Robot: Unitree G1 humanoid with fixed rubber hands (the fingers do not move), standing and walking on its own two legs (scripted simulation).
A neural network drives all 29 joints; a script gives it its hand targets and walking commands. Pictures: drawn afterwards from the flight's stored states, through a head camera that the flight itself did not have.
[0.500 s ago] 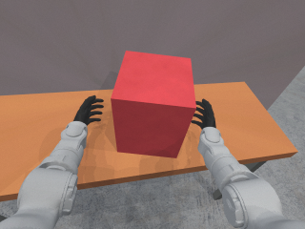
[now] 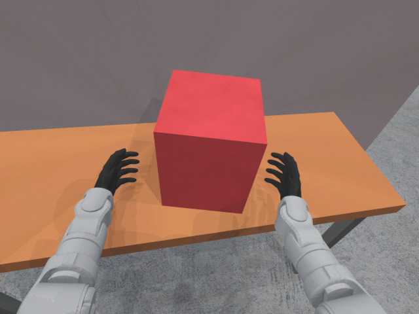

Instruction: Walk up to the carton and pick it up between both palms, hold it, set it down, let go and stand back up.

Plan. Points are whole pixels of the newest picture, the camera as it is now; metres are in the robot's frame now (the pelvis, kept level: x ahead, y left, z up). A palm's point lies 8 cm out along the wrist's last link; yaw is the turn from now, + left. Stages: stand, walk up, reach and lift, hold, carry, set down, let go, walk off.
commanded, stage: set down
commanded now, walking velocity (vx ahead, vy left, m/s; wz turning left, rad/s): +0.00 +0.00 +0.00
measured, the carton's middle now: (209, 144) +0.50 -0.02 +0.04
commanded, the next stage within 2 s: none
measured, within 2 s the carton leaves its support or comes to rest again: neither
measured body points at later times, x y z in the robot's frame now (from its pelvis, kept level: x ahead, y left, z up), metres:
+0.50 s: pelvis +0.01 -0.02 +0.01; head +0.03 +0.00 +0.45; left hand +0.33 +0.23 +0.02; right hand +0.29 -0.18 +0.05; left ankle +0.04 +0.07 -0.74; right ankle +0.00 -0.14 -0.74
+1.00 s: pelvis +0.01 -0.02 +0.01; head +0.02 +0.00 +0.46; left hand +0.24 +0.25 +0.02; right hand +0.22 -0.17 +0.05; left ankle +0.04 +0.07 -0.74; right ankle +0.00 -0.14 -0.74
